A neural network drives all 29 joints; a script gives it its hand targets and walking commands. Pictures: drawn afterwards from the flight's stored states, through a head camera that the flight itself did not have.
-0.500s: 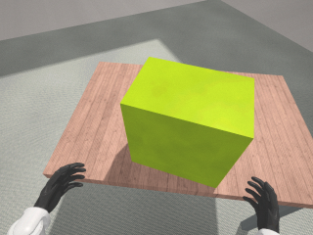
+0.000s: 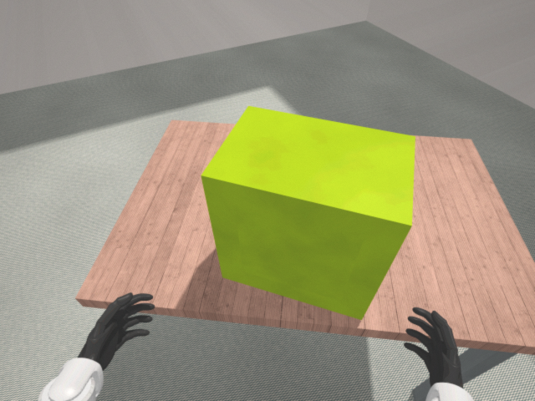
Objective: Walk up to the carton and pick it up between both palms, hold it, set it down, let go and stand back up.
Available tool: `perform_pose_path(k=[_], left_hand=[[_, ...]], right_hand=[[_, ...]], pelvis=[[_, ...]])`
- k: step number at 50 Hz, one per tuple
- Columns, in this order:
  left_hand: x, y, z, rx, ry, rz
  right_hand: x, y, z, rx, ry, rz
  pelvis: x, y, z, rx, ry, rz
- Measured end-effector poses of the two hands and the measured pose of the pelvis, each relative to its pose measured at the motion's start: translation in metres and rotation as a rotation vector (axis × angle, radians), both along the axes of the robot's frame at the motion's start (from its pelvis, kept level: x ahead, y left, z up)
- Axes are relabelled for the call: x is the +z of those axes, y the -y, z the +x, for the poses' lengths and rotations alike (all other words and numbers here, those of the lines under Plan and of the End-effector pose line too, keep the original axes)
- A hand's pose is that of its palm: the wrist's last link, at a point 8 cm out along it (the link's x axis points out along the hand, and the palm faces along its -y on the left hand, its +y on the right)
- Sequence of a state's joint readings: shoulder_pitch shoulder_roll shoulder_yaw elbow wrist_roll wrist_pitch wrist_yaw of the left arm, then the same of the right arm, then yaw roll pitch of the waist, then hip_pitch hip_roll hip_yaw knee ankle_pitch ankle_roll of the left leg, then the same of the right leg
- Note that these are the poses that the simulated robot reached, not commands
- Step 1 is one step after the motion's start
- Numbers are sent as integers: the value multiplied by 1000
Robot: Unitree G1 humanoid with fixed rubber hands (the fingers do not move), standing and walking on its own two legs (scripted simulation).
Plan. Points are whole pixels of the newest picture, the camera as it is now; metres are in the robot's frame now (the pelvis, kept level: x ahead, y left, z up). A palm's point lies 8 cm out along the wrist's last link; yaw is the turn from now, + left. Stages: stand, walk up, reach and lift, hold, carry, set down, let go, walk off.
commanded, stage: set down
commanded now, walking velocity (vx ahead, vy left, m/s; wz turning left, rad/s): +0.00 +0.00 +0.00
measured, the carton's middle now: (306, 215) +0.41 -0.03 +0.02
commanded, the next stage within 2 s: let go in 1.30 s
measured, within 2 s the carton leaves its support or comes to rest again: neither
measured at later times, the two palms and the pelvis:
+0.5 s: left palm (125, 364) +0.17 +0.24 -0.05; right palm (436, 383) +0.16 -0.22 -0.06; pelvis +0.00 -0.01 +0.00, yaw +0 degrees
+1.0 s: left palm (147, 372) +0.17 +0.21 -0.07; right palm (450, 388) +0.16 -0.24 -0.07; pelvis +0.01 -0.02 +0.00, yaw -1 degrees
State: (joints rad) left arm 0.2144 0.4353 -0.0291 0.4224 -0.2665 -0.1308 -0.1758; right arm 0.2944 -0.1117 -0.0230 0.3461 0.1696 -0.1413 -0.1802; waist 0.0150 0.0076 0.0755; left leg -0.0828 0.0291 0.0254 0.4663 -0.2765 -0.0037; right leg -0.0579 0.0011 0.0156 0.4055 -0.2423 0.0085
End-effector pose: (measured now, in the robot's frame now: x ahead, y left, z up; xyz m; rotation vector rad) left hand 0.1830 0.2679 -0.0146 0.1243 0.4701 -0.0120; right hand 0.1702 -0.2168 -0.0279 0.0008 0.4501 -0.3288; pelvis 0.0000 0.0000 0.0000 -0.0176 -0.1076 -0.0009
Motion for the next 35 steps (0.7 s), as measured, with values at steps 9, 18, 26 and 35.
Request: perform_pose_path(k=[9, 18, 26, 35], left_hand=[[-14, 12, -7, 31, -57, 4], [-25, 23, -8, 54, -131, 16], [-32, 30, -12, 70, -189, 33], [-45, 43, -15, 86, -259, 47]], right_hand=[[-10, 2, -6, 48, -47, -5], [-19, 0, -3, 98, -80, -8], [-29, 1, -7, 135, -127, -14], [-36, 9, -7, 188, -183, -38]], pelvis=[[1, 7, 1, -2, -2, 6], [2, 11, 1, -2, -7, 10], [4, 11, 3, -5, -5, 10], [4, 12, 4, -6, -13, 14]])
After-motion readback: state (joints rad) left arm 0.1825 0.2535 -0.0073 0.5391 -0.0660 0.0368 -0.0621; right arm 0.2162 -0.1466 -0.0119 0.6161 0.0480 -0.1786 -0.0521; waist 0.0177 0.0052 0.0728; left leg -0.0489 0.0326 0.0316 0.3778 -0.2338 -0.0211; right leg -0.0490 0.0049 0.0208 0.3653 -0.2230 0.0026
